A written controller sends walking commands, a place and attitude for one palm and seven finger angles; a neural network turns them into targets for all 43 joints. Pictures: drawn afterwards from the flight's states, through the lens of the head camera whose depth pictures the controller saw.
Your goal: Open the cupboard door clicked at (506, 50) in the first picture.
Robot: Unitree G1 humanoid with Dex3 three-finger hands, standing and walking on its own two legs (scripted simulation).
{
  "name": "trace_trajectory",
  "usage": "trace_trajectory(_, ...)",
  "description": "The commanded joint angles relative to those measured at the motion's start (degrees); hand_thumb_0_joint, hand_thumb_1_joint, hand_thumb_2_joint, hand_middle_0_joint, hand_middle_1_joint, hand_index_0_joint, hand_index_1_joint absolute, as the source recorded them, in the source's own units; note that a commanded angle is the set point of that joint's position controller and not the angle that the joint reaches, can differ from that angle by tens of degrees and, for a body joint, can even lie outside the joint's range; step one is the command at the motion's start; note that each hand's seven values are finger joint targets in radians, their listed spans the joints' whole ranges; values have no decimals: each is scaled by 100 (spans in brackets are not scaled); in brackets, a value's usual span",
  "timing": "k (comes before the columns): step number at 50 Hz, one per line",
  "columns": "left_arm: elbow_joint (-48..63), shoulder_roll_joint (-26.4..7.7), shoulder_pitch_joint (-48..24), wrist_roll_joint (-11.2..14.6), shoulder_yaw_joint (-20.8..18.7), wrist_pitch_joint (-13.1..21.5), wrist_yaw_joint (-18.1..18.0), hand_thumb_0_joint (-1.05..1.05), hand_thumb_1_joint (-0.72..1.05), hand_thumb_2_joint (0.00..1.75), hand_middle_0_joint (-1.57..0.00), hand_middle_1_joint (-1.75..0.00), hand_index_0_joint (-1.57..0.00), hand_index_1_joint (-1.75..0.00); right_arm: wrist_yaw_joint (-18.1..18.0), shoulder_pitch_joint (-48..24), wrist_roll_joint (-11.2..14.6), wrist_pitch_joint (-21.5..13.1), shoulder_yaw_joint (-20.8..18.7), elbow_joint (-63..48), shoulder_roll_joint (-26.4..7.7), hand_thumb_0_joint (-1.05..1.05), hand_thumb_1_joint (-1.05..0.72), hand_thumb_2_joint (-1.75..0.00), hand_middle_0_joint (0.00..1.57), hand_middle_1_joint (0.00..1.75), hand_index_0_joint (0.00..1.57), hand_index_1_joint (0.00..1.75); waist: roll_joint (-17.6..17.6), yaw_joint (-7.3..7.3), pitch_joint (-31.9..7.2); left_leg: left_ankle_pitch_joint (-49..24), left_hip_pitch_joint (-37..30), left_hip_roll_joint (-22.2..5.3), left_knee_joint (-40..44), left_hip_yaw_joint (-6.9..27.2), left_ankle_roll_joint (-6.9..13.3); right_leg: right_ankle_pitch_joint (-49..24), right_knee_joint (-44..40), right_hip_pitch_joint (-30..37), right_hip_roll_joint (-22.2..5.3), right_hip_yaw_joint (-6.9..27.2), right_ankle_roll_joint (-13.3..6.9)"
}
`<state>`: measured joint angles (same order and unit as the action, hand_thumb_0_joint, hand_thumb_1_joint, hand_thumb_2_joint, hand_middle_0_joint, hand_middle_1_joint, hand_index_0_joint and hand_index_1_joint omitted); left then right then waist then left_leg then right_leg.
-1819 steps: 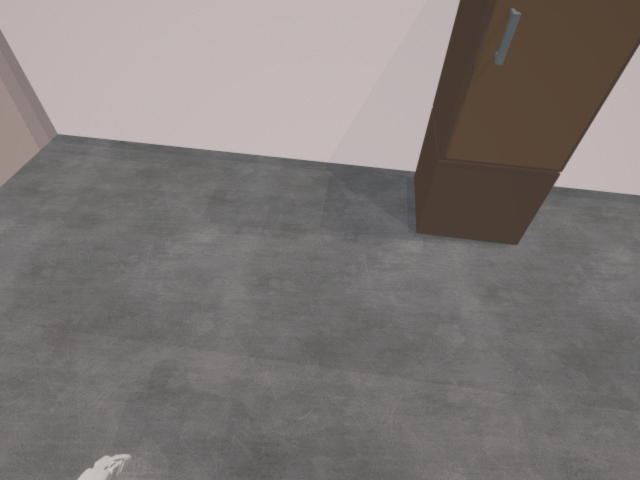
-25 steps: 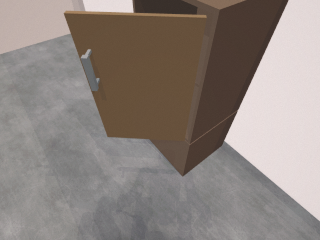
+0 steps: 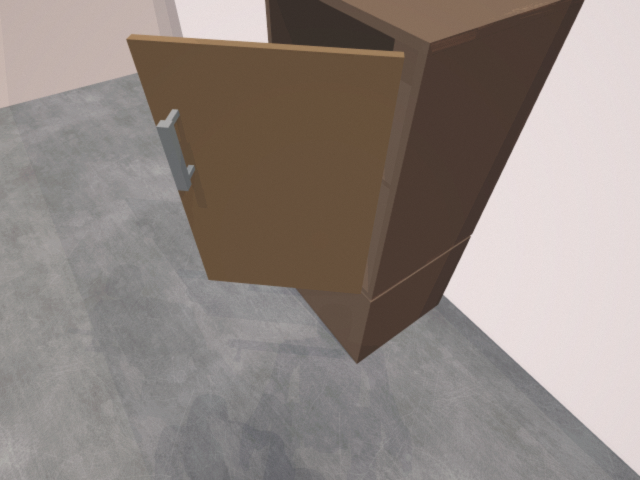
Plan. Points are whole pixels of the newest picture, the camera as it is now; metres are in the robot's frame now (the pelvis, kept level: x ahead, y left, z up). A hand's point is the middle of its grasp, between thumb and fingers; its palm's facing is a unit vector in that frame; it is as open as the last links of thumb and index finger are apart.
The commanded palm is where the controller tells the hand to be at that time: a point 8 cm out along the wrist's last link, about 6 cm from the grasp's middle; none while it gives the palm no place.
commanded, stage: come to a stop and stand still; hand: left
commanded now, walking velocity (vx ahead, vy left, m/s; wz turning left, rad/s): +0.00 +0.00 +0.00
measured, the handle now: (179, 151) +0.59 +0.28 +0.07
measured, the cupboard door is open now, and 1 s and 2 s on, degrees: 49 49 49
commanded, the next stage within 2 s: look again from close up in 0.72 s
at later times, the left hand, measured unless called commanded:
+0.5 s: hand out of the picture +0.02 +0.17 -0.18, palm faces +0.04 -0.98 -0.17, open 7.3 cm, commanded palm none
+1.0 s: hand out of the picture +0.04 +0.22 -0.18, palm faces +0.03 -0.97 -0.25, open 7.3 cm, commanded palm none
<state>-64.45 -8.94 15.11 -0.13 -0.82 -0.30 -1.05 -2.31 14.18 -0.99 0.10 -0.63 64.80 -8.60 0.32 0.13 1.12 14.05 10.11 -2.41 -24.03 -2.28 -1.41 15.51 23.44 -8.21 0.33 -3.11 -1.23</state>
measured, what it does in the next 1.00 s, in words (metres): stands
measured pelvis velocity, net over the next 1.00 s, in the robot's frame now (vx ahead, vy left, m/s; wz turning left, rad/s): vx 0.01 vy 0.02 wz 0.01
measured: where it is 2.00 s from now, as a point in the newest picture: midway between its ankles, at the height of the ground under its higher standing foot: outside the picture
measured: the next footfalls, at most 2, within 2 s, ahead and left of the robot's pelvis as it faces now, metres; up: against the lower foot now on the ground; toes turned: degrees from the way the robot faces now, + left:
none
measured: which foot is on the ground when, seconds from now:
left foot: down 0.00-1.00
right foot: down 0.00-1.00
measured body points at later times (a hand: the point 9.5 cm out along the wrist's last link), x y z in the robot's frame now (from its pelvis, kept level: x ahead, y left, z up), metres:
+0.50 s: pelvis +0.02 +0.00 +0.00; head +0.04 +0.01 +0.45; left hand +0.02 +0.22 -0.16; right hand +0.02 -0.22 -0.16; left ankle -0.02 +0.13 -0.74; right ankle -0.03 -0.10 -0.74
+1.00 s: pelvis +0.01 +0.02 -0.01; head +0.02 +0.02 +0.44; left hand +0.04 +0.27 -0.16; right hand +0.05 -0.23 -0.16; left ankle -0.02 +0.13 -0.74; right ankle -0.03 -0.10 -0.74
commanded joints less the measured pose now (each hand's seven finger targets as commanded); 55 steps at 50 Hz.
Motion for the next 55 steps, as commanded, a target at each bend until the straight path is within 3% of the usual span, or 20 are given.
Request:
trace_trajectory(1,133,-572,250,-21,-72,121,-51,0,90,90,-20,-30,-20,-30,-8,311,24,-47,-82,-90,-500,0,-90,-90,20,30,20,30,177,-12,219,-826,-119,-364,362,277,139,-1048,-591,-228,-682,592,-85)
trace_trajectory(7,80,-559,330,-18,-58,146,-65,0,90,90,-20,-30,-20,-30,-21,351,17,-64,-59,-42,-507,0,-90,-90,20,30,20,30,-60,-23,141,-1050,-175,-368,329,252,116,-1437,-540,-94,-707,605,-96)
trace_trajectory(15,42,-563,424,-10,-56,166,-83,0,90,90,-20,-30,-20,-30,-44,424,28,-85,-41,-13,-508,0,-90,-90,20,30,20,30,86,-12,60,-1306,-250,-383,311,239,107,-1939,-462,87,-721,533,-88)
trace_trajectory(18,50,-572,425,-15,-55,160,-89,0,90,90,-20,-30,-20,-30,-49,455,28,-94,-34,7,-491,0,-90,-90,20,30,20,30,-6,-6,85,-1454,-252,-381,311,248,109,-2049,-425,126,-716,508,-87)
trace_trajectory(23,53,-566,435,-11,-56,153,-92,0,90,90,-20,-30,-20,-30,-57,507,27,-107,-22,25,-503,0,-90,-90,20,30,20,30,-52,3,104,-1592,-244,-380,315,257,118,-2073,-408,188,-712,467,-82)
trace_trajectory(26,55,-545,451,-20,-61,154,-104,0,90,90,-20,-30,-20,-30,-66,527,31,-111,-24,21,-478,0,-90,-90,20,30,20,30,114,17,139,-1712,-281,-384,298,260,139,-2207,-401,213,-701,398,-72)
trace_trajectory(32,64,-562,438,-17,-62,145,-108,0,90,90,-20,-30,-20,-30,-69,577,23,-123,-25,39,-510,0,-90,-90,20,30,20,30,-40,8,98,-1905,-324,-374,299,270,144,-2188,-349,251,-715,385,-71)
trace_trajectory(40,71,-566,466,-17,-55,145,-105,0,90,90,-20,-30,-20,-30,-63,574,25,-120,-32,30,-514,0,-90,-90,20,30,20,30,23,5,119,-1778,-342,-351,347,294,155,-2032,-397,245,-724,380,-50)
trace_trajectory(41,649,-1597,448,-143,-21,269,-143,0,90,90,-20,-30,-20,-30,37,138,4,-201,-80,-743,-1228,0,-90,-90,20,30,20,30,-168,-54,708,-2128,-51,-150,35,447,181,-2677,-134,-174,-627,364,-62)
trace_trajectory(42,687,-1211,480,-123,-209,309,-192,0,90,90,-20,-30,-20,-30,-8,295,-47,-329,-252,-845,-1143,0,-90,-90,20,30,20,30,-542,-41,-124,-2466,-24,-229,-467,357,248,-2780,412,114,-775,498,-119)
trace_trajectory(43,662,-1287,457,-127,-276,338,-183,0,90,90,-20,-30,-20,-30,-68,297,-45,-366,-319,-756,-1123,0,-90,-90,20,30,20,30,-607,-53,-672,-2881,-148,-250,-596,364,321,-3517,647,309,-798,496,-224)
trace_trajectory(44,703,-1155,629,-93,-203,354,-188,0,90,90,-20,-30,-20,-30,-87,388,-12,-370,-267,-796,-1040,0,-90,-90,20,30,20,30,-454,3,-1051,-2998,-239,-264,-792,336,342,-3899,673,544,-854,464,-239)
trace_trajectory(46,790,-1080,770,-104,-192,307,-194,0,90,90,-20,-30,-20,-30,-56,370,-1,-303,-242,-966,-884,0,-90,-90,20,30,20,30,332,27,-1042,-2437,181,-151,-915,176,333,-4728,758,801,-915,513,-264)
trace_trajectory(47,847,-1116,735,-101,-223,274,-203,0,90,90,-20,-30,-20,-30,-41,289,16,-254,-268,-1038,-914,0,-90,-90,20,30,20,30,650,30,-827,-1810,459,-64,-917,133,326,-4859,784,856,-960,498,-261)
trace_trajectory(48,905,-1129,704,-105,-236,241,-204,0,90,90,-20,-30,-20,-30,-38,205,25,-214,-283,-1097,-938,0,-90,-90,20,30,20,30,837,26,-648,-1361,615,-31,-857,104,326,-4824,778,807,-987,517,-273)
trace_trajectory(49,980,-1142,612,-112,-222,206,-205,0,90,90,-20,-30,-20,-30,-33,159,28,-185,-303,-1141,-977,0,-90,-90,20,30,20,30,666,-10,-506,-1348,535,-46,-711,100,337,-4502,776,618,-969,517,-286)
trace_trajectory(52,1126,-976,449,-99,-137,119,-189,0,90,90,-20,-30,-20,-30,7,174,-7,-138,-261,-1092,-998,0,-90,-90,20,30,20,30,133,-53,-231,-2309,22,-267,-607,267,398,-2656,659,-100,-660,349,-128)
trace_trajectory(54,1162,-1062,316,-95,-125,74,-165,0,90,90,-20,-30,-20,-30,27,-17,-13,-116,-269,-1119,-1140,0,-90,-90,20,30,20,30,-245,-22,49,-1989,201,-354,-393,394,432,-1556,467,-310,-587,329,-57)
trace_trajectory(55,1176,-1095,272,-99,-130,66,-151,0,90,90,-20,-30,-20,-30,41,-106,-13,-120,-262,-1148,-1162,0,-90,-90,20,30,20,30,-266,-8,144,-1719,328,-369,-260,462,449,-1201,358,-297,-567,332,-24)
